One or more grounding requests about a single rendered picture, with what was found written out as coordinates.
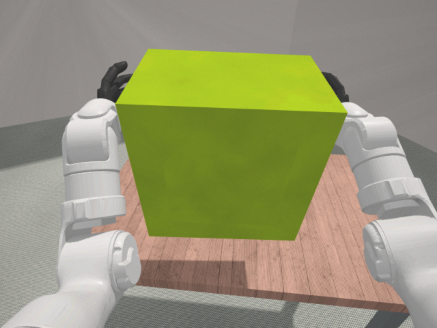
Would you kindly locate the left robot forearm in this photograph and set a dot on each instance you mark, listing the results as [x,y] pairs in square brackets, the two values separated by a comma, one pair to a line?
[91,169]

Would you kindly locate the right robot upper arm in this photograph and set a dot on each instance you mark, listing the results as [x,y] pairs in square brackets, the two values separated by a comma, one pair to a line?
[402,251]

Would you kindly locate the right robot hand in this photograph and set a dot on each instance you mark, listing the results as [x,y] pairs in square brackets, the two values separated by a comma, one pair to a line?
[337,87]

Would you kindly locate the table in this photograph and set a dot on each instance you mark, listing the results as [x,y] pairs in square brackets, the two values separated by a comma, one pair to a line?
[324,265]

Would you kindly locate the carton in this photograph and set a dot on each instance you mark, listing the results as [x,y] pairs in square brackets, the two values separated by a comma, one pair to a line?
[227,145]

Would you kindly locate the left robot upper arm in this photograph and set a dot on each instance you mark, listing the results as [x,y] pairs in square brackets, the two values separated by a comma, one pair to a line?
[94,271]

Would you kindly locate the left robot hand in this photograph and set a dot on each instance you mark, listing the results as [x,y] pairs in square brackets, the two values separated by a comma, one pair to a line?
[110,83]

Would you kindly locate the right robot forearm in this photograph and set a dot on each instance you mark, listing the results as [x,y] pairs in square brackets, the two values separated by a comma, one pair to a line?
[386,184]

